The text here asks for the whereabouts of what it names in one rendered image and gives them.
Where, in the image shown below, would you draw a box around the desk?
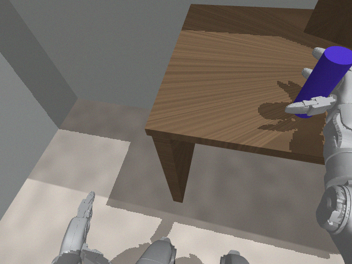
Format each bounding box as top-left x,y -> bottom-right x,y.
145,4 -> 352,203

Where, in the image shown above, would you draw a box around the right robot arm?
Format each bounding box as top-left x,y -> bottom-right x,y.
316,104 -> 352,264

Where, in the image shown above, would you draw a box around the right robot hand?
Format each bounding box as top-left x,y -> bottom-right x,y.
285,47 -> 352,116

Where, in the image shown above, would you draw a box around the left robot hand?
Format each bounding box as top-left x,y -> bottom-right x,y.
59,191 -> 112,264

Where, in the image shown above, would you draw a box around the left robot arm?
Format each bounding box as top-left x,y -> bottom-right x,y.
51,253 -> 82,264

